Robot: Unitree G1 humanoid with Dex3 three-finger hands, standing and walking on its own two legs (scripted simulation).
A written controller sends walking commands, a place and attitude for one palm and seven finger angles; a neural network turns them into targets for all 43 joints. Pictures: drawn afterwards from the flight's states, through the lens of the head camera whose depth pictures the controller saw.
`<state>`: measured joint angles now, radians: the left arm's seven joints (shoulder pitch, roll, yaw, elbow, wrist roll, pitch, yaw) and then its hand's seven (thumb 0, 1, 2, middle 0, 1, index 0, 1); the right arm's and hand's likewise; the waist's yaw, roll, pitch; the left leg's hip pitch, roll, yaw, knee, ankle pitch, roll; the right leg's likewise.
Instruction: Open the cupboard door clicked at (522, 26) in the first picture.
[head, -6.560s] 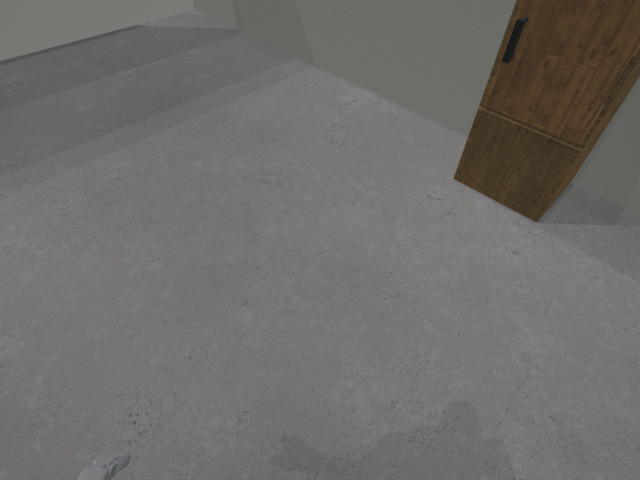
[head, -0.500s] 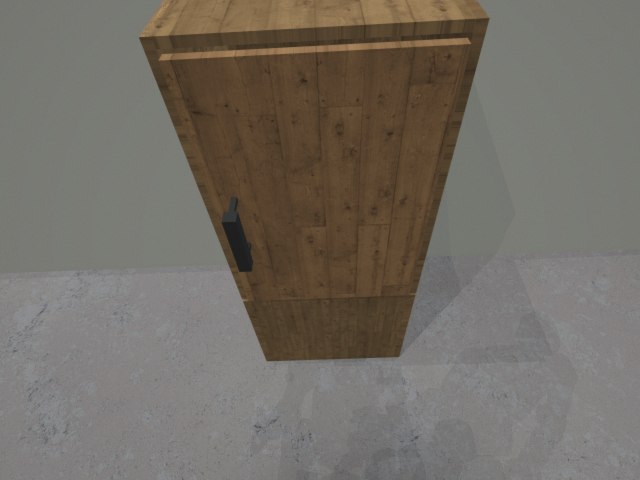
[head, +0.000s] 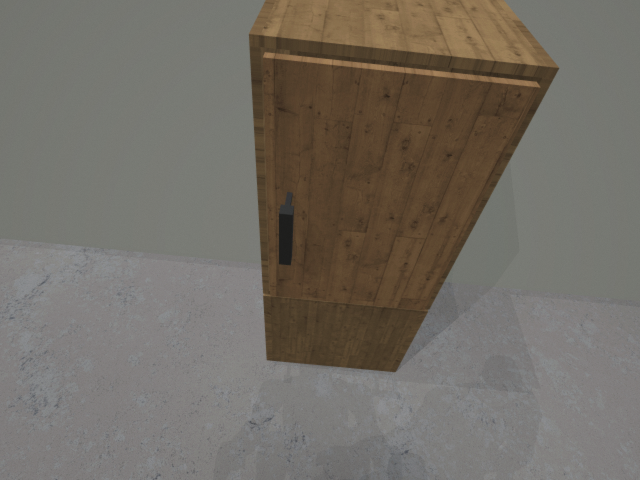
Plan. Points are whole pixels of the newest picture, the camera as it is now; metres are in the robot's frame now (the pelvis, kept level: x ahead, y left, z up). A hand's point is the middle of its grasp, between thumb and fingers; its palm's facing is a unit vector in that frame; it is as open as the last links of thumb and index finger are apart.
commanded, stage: come to a stop and stand still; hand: left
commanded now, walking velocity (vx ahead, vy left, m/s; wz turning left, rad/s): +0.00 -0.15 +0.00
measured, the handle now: (287, 228) +0.57 +0.10 -0.07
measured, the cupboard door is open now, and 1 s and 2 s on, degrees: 0 0 0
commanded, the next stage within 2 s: look again from close up in 0.70 s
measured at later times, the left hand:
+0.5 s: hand out of the picture +0.05 +0.13 -0.18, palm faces +0.04 -0.97 -0.23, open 7.2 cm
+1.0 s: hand out of the picture -0.01 +0.14 -0.18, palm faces +0.01 -0.98 -0.19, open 7.4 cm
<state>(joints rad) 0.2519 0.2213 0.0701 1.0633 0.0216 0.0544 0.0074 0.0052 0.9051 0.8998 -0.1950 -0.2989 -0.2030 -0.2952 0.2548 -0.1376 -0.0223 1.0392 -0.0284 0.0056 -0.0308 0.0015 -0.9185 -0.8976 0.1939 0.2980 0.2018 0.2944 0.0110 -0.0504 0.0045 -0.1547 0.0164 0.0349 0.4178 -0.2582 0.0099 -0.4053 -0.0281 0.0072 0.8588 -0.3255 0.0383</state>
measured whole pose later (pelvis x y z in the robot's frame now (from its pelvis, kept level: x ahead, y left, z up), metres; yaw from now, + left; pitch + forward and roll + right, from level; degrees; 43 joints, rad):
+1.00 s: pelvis +0.00 -0.03 -0.01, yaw -1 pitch -1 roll -1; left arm 0.32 0.11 0.00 1.11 0.01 -0.02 0.04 0.01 0.90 0.90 -0.20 -0.30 -0.21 -0.30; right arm 0.28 -0.17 -0.01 1.07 -0.02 -0.02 -0.03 0.01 -0.93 -0.90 0.19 0.30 0.20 0.29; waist -0.01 0.04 0.04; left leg -0.21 0.03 0.05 0.54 -0.31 0.00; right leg -0.18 0.01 -0.07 0.50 -0.30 -0.02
